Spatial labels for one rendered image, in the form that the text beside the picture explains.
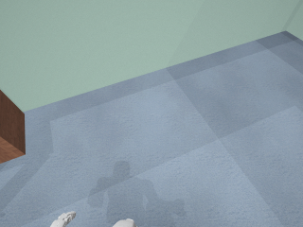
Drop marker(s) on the cupboard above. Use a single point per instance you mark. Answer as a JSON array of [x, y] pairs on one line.
[[12, 130]]

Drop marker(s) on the robot left hand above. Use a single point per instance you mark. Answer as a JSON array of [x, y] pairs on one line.
[[63, 219]]

